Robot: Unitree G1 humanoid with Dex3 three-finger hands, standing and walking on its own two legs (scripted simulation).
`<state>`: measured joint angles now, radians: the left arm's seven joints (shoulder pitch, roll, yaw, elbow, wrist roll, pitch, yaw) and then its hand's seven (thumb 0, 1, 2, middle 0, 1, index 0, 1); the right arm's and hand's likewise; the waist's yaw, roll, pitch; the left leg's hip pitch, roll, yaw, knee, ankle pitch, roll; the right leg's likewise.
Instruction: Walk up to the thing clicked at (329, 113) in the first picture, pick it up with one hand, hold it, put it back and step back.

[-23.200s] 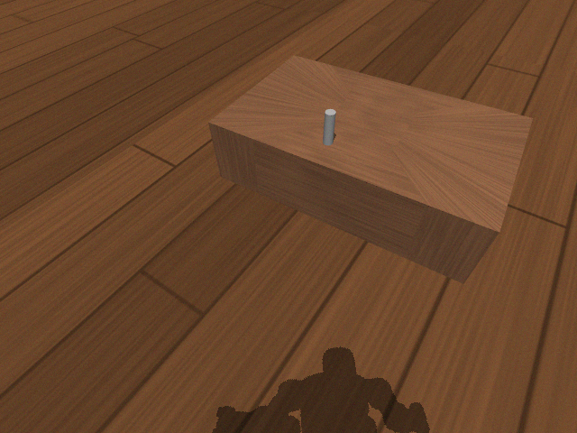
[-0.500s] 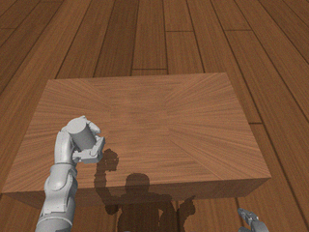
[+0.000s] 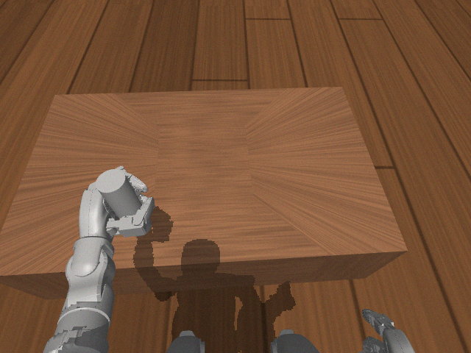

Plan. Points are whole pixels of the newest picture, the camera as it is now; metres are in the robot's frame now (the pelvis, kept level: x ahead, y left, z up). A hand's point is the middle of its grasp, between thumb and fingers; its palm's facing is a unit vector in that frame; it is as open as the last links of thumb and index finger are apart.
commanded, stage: crouch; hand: left
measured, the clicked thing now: (127, 206) +0.36 +0.19 +0.02
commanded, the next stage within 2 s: lower in 1.02 s
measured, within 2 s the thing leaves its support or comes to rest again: neither
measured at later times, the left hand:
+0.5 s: hand (156, 200) +0.45 +0.18 -0.12, palm faces +0.06 -1.00 -0.01, open 5.7 cm
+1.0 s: hand (163, 202) +0.48 +0.17 -0.19, palm faces +0.06 -1.00 -0.04, open 5.7 cm
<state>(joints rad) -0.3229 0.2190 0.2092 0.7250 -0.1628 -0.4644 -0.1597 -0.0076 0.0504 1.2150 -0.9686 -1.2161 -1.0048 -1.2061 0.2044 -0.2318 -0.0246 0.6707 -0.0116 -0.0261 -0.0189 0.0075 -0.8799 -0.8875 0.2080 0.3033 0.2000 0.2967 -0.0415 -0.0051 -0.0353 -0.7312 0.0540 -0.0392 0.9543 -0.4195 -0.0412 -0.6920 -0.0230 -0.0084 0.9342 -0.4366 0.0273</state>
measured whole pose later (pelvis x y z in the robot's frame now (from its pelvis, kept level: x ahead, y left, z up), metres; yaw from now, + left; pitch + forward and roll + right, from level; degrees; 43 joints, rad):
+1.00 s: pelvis -0.05 +0.00 -0.19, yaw -3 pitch +34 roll -4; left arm -0.89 0.46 0.41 1.12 -0.03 -0.52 -0.13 -0.01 0.05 1.22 -0.98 -1.21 -1.01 -1.19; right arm 0.20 -0.25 0.03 0.67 -0.07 0.03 0.05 0.00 -0.92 -0.90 0.21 0.30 0.20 0.30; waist -0.17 0.03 -0.16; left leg -1.74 0.05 -0.11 1.77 -0.63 -0.05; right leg -1.69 0.00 -0.01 1.73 -0.64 0.04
